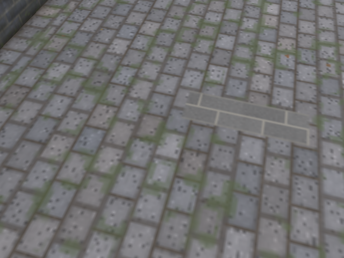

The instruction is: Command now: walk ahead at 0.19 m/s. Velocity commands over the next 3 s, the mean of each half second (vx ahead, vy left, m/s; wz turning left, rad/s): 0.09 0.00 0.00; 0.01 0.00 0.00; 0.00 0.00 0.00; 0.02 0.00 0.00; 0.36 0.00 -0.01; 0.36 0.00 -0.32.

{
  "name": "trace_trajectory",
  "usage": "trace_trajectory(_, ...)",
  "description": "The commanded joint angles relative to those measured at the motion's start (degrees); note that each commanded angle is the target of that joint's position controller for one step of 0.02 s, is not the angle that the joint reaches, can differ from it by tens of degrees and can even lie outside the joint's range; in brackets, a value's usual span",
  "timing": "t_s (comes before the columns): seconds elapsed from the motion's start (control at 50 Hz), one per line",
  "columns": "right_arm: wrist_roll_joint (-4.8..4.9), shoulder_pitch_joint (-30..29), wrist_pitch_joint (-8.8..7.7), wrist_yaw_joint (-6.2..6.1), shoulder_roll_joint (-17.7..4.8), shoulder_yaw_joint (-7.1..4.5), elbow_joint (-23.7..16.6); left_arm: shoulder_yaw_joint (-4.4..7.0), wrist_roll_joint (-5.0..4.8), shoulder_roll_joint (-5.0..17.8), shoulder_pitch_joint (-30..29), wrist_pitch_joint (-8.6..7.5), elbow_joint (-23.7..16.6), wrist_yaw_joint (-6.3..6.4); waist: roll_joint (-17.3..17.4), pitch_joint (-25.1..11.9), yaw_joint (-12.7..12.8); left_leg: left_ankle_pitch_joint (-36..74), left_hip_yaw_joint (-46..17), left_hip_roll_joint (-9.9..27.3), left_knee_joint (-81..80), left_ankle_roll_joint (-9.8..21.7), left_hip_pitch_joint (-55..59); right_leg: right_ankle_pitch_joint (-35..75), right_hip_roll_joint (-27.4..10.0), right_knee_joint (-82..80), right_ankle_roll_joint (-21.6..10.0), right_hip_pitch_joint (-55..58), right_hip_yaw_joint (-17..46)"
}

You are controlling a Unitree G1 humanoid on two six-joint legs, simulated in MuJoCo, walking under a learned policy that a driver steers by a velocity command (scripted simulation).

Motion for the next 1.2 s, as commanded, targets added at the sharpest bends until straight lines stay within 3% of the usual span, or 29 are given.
trace_trajectory(0.02, -0.32, 17.05, 0.74, -0.39, -9.63, -1.89, 2.04, -0.99, 0.18, 0.71, 11.02, -0.67, -0.37, -0.19, 13.69, -26.56, -4.62, 45.18, -26.92, 22.61, -0.62, 17.14, 42.76, -16.52, 2.11, 36.92, 1.19, -22.31, 6.95)
trace_trajectory(0.04, 0.64, 13.99, 0.95, 0.03, -8.75, -1.47, 1.53, 0.26, -1.13, 5.57, 8.11, -0.26, -0.78, -0.18, 9.09, -22.61, -4.68, 33.51, -23.5, 20.03, -2.9, 15.55, 36.04, -16.17, -0.11, 40.65, 1.0, -23.85, 9.69)
trace_trajectory(0.06, 0.69, 9.33, 1.16, -0.05, -8.05, -1.17, 0.62, 0.61, -1.68, 6.55, 3.37, 0.53, -1.9, 0.37, 5.4, -16.25, -3.88, 23.05, -19.41, 17.41, -5.14, 13.1, 29.37, -13.59, -2.16, 40.2, 0.93, -26.41, 7.76)
trace_trajectory(0.08, 0.39, 5.34, 1.26, -0.17, -6.65, -0.53, 0.06, 0.89, -1.21, 6.32, 0.54, 1.54, -2.2, 1.02, 2.75, -11.34, -2.92, 15.31, -16.19, 15.21, -8.05, 11.53, 21.77, -10.33, -3.96, 37.02, 1.29, -26.05, 6.76)
trace_trajectory(0.1, 0.03, 2.51, 1.23, -0.6, -5.58, -0.15, -0.34, 1.04, -0.32, 5.79, 0.15, 2.46, -2.34, 1.42, 3.38, -9.46, -1.14, 8.05, -14.24, 13.46, -10.19, 10.14, 15.43, -6.77, -5.63, 32.52, 1.34, -22.86, 6.93)
trace_trajectory(0.16, -0.99, 0.98, 1.72, -1.32, -6.1, -0.31, 0.15, 0.61, 0.2, 2.89, 1.06, 3.72, -1.61, 2.12, 6.48, -8.35, -0.01, -0.41, -10.08, 10.31, -13.82, 9.68, 7.87, -2.42, -4.76, 21.43, 1.57, -14.86, 4.54)
trace_trajectory(0.24, 0.03, 1.64, 2.5, -2.37, -6.8, -0.34, 0.98, 0.65, 0.45, 3.32, -1.22, 4.23, -1.28, 2.01, 6.04, -8.64, -0.77, -17.71, -10.38, 9.98, -16.02, 8.97, 6.88, 6.02, -4.09, 9.97, 0.83, -9.67, 3.34)
trace_trajectory(0.3, 0.93, 2.51, 3.45, -2.78, -5.53, 0.18, 2.02, 0.58, 1.5, 2.99, -1.68, 4.2, -0.46, 1.41, 4.39, -4.39, 0.07, -32.31, -9.42, 7.32, -16.55, 4.51, 2.52, 12.73, -3.45, -0.61, -1.25, -4.69, 2.16)
trace_trajectory(0.32, 0.85, 4.03, 3.58, -2.76, -4.98, 0.36, 2.67, 0.51, 1.89, 3.76, -2.02, 4.05, -0.76, 1.4, 2.71, -2.5, -0.49, -33.64, -8.78, 5.95, -15.44, 2.32, 2.23, 12.82, -5.71, -4.22, -2.44, -5.13, 4.52)
trace_trajectory(0.34, 0.69, 5.6, 3.71, -2.78, -5.47, 0.01, 2.64, 1.07, 1.29, 6.91, -2.76, 3.9, -0.71, 1.55, -1.27, -0.42, -2.79, -31.13, -6.27, 3.17, -13.98, 0.8, 3.32, 7.38, -6.68, -4.72, -3.64, -9.01, 5.08)
trace_trajectory(0.36, 0.65, 5.38, 3.94, -3.07, -5.67, -0.17, 2.56, 1.27, 0.78, 6.78, -3.11, 3.51, 0.12, 1.34, -4.88, 0.82, -2.99, -26.81, -3.23, 0.96, -11.47, -0.06, 8.16, -0.3, -5.84, -6.58, -3.88, -15.87, 5.33)
trace_trajectory(0.4, 0.6, 5.39, 4.14, -3.4, -4.77, -0.05, 2.76, 0.62, 1.17, 4.02, -5.01, 2.33, 0.26, 1.19, -7.0, 0.17, -3.68, -19.93, -2.38, 0.8, -7.62, 0.44, 14.52, -0.59, -5.82, -9.55, -2.11, -19.74, 5.61)
trace_trajectory(0.5, 0.49, 6.07, 4.21, -3.17, -4.32, -0.02, 4.14, 0.41, 0.54, 3.6, -4.09, 1.07, 1.13, 1.29, -3.46, -1.87, -3.09, -12.92, -1.85, 0.87, -5.92, 1.62, 15.1, 8.12, -4.91, -7.2, -0.83, -15.07, 4.39)
trace_trajectory(0.68, 0.95, 6.67, 4.66, -3.14, -4.39, 0.01, 6.1, 0.03, 0.45, 3.1, -2.23, 1.59, 2.51, 1.44, -1.03, -3.4, -2.45, -2.6, -1.37, 0.9, -3.23, 1.67, 17.2, 14.88, -4.12, -5.28, -0.89, -12.07, 3.24)
trace_trajectory(1.2, 1.18, 6.42, 5.32, -3.85, -3.87, 0.0, 9.69, -0.33, 0.55, 0.94, -0.16, 2.18, 4.5, 2.07, -0.85, -0.8, -2.78, -8.7, -2.56, 1.26, -4.94, 1.7, 16.56, 11.0, -3.0, -6.36, -0.23, -11.94, 1.76)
